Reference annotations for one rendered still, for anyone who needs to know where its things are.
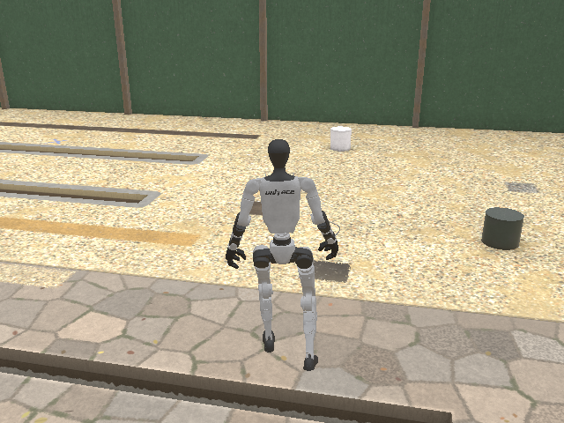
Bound robot right shin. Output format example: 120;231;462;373
303;296;317;359

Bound robot left hand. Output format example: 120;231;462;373
226;248;246;269

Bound robot right hand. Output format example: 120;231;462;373
318;241;338;260

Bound robot right forearm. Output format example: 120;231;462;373
317;211;337;244

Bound right robot upper arm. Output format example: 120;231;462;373
298;177;325;225

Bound left robot upper arm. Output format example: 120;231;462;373
237;178;262;226

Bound robot left foot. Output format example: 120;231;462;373
263;331;275;353

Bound robot left forearm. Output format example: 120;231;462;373
227;213;246;250

